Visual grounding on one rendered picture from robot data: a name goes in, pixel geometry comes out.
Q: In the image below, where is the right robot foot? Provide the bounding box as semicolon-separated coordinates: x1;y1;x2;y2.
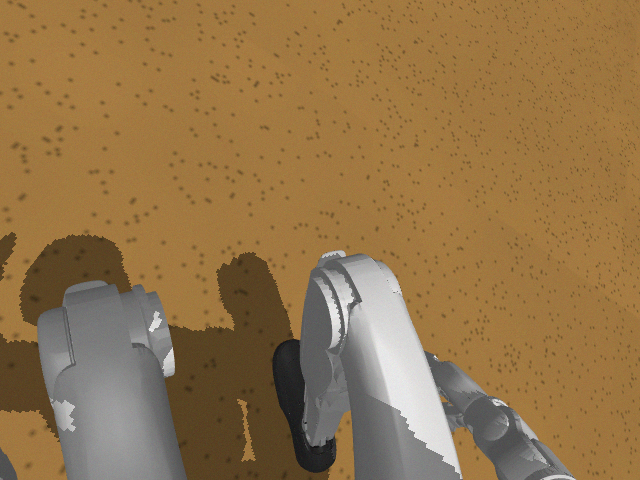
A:
272;339;336;473

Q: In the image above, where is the right robot arm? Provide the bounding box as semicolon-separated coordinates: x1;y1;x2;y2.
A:
463;396;576;480

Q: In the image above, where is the right robot hand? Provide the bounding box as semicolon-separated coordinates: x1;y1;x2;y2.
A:
424;351;488;432

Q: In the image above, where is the left robot arm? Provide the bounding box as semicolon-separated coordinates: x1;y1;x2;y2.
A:
0;448;18;480

